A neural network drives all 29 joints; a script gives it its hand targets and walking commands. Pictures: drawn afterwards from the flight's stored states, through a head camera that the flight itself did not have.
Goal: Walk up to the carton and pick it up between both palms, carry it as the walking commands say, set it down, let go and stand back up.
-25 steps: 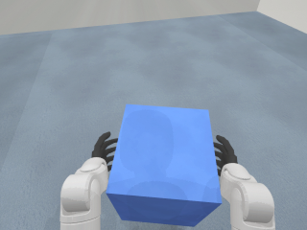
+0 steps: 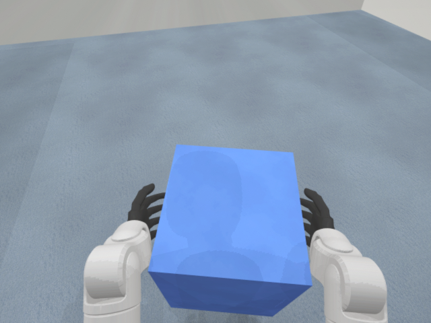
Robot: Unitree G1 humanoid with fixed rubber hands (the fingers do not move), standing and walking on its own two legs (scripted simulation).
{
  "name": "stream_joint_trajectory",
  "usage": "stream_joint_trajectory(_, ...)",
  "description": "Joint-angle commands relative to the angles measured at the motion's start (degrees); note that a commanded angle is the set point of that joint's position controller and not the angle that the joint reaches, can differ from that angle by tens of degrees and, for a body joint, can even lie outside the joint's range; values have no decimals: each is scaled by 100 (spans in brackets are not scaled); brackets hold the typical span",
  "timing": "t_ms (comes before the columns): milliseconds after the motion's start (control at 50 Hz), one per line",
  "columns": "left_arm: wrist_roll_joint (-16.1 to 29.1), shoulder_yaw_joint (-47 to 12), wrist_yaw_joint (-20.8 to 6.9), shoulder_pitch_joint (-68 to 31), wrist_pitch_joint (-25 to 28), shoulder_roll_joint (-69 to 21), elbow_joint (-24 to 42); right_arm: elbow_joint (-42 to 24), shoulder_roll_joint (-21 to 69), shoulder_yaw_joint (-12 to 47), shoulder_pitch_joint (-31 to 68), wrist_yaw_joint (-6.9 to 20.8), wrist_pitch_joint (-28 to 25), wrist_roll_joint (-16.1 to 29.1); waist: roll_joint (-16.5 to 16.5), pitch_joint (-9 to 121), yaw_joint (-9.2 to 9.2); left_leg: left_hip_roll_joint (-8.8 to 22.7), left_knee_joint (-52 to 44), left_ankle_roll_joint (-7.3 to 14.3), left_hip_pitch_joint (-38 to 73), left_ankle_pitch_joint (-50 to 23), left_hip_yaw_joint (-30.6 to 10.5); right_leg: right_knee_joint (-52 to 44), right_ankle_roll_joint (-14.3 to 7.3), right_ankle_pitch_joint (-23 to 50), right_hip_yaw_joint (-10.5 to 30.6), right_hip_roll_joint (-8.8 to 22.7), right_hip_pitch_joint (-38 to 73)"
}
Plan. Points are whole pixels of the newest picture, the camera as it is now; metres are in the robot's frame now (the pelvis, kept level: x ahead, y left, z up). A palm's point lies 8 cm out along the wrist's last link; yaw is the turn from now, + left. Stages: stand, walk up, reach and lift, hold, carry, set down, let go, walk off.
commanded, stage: carry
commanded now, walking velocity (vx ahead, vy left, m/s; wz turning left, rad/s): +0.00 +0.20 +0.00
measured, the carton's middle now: (227, 235) +0.28 +0.00 +0.04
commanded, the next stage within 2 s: none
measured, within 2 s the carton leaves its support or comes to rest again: neither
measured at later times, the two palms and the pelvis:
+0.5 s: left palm (84, 250) +0.22 +0.22 +0.09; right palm (273, 252) +0.22 -0.07 +0.10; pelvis -0.03 +0.07 +0.00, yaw +1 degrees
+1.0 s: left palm (25, 269) +0.19 +0.30 +0.10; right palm (224, 260) +0.20 +0.01 +0.11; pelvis -0.06 +0.13 +0.01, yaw +3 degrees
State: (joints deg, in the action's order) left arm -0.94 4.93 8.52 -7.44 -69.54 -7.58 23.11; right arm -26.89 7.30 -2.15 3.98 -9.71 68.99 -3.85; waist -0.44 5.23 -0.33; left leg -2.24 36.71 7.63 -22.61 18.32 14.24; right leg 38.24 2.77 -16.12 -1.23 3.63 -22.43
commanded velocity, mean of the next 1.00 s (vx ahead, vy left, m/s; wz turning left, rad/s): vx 0.00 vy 0.20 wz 0.00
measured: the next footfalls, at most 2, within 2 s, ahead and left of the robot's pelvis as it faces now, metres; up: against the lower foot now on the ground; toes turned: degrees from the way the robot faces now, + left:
left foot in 0.18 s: +0.03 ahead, +0.10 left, +0.00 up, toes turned +11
right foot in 0.60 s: +0.01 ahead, -0.06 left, +0.00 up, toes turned -3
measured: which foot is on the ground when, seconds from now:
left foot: down 0.00-0.00, up 0.02-0.16, down 0.18-0.62, up 0.64-0.82, down 0.84-1.00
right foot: down 0.00-0.20, up 0.22-0.58, down 0.60-0.84, up 0.86-1.00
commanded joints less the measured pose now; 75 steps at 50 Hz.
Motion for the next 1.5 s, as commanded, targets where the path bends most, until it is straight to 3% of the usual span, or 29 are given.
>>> stream_joint_trajectory(0,1539,-3609,-794,-1854,172,-5241,857,-784,5179,3622,2329,856,-82,1822,1970,1653,-35,451,1100,-861,-673,445,-1260,-1231,-1445,3374,2798,2304,1578)
stream_joint_trajectory(20,1504,-3681,-815,-1842,163,-4990,876,-742,4918,3542,2184,849,-128,1762,1932,1574,5,691,1870,-685,-599,1299,-1871,-1399,-1544,2556,2753,2613,1067)
stream_joint_trajectory(60,1560,-3702,-842,-2053,189,-5085,1210,-940,5147,3678,2631,879,-182,1952,1262,1213,2,579,1314,-651,-511,1121,-1639,-1570,-1035,1607,1828,1979,642)
stream_joint_trajectory(120,1599,-3705,-853,-1886,155,-5277,905,-718,5311,3638,2378,846,-174,1873,1404,1512,93,482,-472,-505,620,421,-1375,-969,-456,2033,1011,1393,347)
stream_joint_trajectory(160,1482,-3624,-800,-1770,214,-5064,1040,-703,5170,3671,2318,884,-124,1882,714,1611,37,646,-1206,-538,1704,-919,-1291,-296,-180,1904,473,934,-84)
stream_joint_trajectory(220,1566,-3860,-797,-1988,187,-5122,1109,-1032,5055,3587,2522,880,-198,1922,-1161,1385,71,2084,-1178,-123,2168,-4570,-2195,1278,43,-1631,-587,155,-1187)
stream_joint_trajectory(260,1599,-3960,-812,-1992,216,-5126,1177,-845,5041,3534,2156,932,-210,1859,-837,1240,61,1893,-1494,-149,1675,-3250,-1997,2170,-18,-1749,-463,64,-1054)
stream_joint_trajectory(360,1601,-3881,-819,-2202,159,-5114,1083,-828,4944,3376,2358,913,-170,1745,-322,884,72,1714,-1340,33,1608,-3080,-1780,2347,-22,-1501,-497,53,-1180)
stream_joint_trajectory(400,1651,-3988,-806,-2394,131,-5233,1210,-617,5088,3327,2177,931,-126,1751,-925,1056,52,1584,-1280,-261,2080,-3472,-1699,2277,-109,-1325,-447,13,-1261)
stream_joint_trajectory(520,1665,-4021,-737,-2299,96,-5279,1311,-901,5130,3299,2255,897,-106,1736,-1143,1527,-2,1300,-1712,-913,1659,-3188,-1393,996,-209,-1426,-838,-199,-79)
stream_joint_trajectory(580,1681,-3875,-819,-2110,93,-5217,1252,-955,5105,3541,2251,892,-71,1771,-333,1591,-172,1003,-945,-1642,458,-3591,-649,-1489,-453,-390,-681,31,1750)
stream_joint_trajectory(600,1535,-3561,-830,-1920,61,-5164,830,-1012,5093,3672,2549,849,-40,1832,879,1640,-165,748,113,-1304,-331,-2865,-700,-1648,-807,1002,1257,1263,2245)
stream_joint_trajectory(620,1488,-3472,-832,-1697,102,-5029,726,-842,5051,3649,2307,827,-24,1786,2250,1471,-44,418,1496,-1147,-1024,483,-1054,-1845,-1392,2021,3002,2403,1976)
stream_joint_trajectory(640,1526,-3698,-826,-1866,175,-5240,859,-972,5120,3650,2436,903,-69,1859,2222,1311,6,706,2761,-933,-1107,1224,-2150,-1914,-1939,1791,3483,2968,1205)
stream_joint_trajectory(660,1624,-3862,-840,-2059,185,-5176,1335,-946,5182,3620,2354,932,-118,1967,991,1150,49,796,2894,-709,-632,1476,-2725,-1553,-1710,1600,2933,2590,501)
stream_joint_trajectory(680,1746,-3903,-903,-2417,188,-5316,1486,-1100,5348,3717,2794,912,-170,1994,887,1024,48,438,2677,-767,-699,1072,-1828,-1757,-1332,1074,2220,2086,406)
stream_joint_trajectory(780,1517,-3659,-818,-1722,239,-5259,1191,-1263,5277,3829,2590,863,-194,2012,1675,1494,25,247,-956,-558,461,553,-1006,-824,-622,3420,938,1327,1092)
stream_joint_trajectory(800,1582,-3782,-817,-1908,270,-5297,1396,-1090,5428,3863,2555,900,-183,2066,1345,1763,44,506,-1600,-494,1264,-135,-1217,-582,-393,2591,721,1233,705)
stream_joint_trajectory(840,1603,-3846,-819,-1990,293,-5053,1579,-766,5306,3693,2144,893,-198,1945,-841,1564,34,1962,-1341,-277,2538,-3759,-2433,857,11,-1032,-290,368,-988)
stream_joint_trajectory(880,1630,-3961,-789,-1814,197,-5106,1287,-828,5131,3550,2074,861,-176,1896,-986,1496,91,2213,-1302,161,1974,-3931,-2336,2063,64,-2073,-224,156,-1085)
stream_joint_trajectory(1040,1677,-4034,-840,-2225,147,-5179,1428,-942,5163,3462,2235,910,-142,1765,-505,1251,95,1605,-1043,306,2039,-3609,-1600,1663,-107,-1569,-413,37,-938)
stream_joint_trajectory(1140,1722,-4064,-791,-2124,128,-5193,1500,-1040,5174,3491,2130,859,-141,1777,-1082,1489,60,1546,-1041,26,1833,-3811,-1573,490,-232,-1194,-598,-106,-350)
stream_joint_trajectory(1180,1678,-3905,-844,-2012,208,-5189,1598,-987,5321,3715,2071,863,-137,1847,-94,1918,-75,1219,-194,-199,1310,-3776,-1009,-1173,-350,701,-77,340,1070)
stream_joint_trajectory(1220,1625,-3800,-840,-1803,193,-5083,1136,-744,5260,3618,1929,833,-102,1765,1499,1761,-35,272,1295,-824,-1141,852,-750,-1354,-1264,5186,2709,2351,2644)
stream_joint_trajectory(1240,1591,-3782,-884,-1775,283,-5119,1175,-953,5301,3809,2201,857,-180,1907,1481,1613,-43,423,1772,-701,-1295,1539,-1461,-1088,-1699,5928,2716,2423,2537)
stream_joint_trajectory(1280,1582,-3731,-892,-1715,234,-5040,1252,-918,5242,3749,2262,852,-195,1953,857,1519,-48,401,2091,-753,-1226,1340,-1514,-1312,-1436,4711,2135,2217,2155)
stream_joint_trajectory(1360,1512,-3588,-857,-1278,364,-5127,1130,-1244,5240,3956,2254,790,-328,1995,1433,1764,-85,288,822,-673,-939,973,-1341,-1095,-1059,4775,1575,1625,2384)
stream_joint_trajectory(1440,1653,-3837,-868,-1747,331,-5082,1563,-1390,5236,3950,2503,824,-256,2025,1685,1822,-13,207,-1086,-371,1438,24,-950,-1798,-580,-324,655,1126,601)
stream_joint_trajectory(1480,1396,-3577,-790,-1160,211,-4823,993,-803,4990,3706,1917,763,-154,1866,447,1779,72,809,-2089,-286,2884,841,-1691,-778,-348,-1366,38,478,-711)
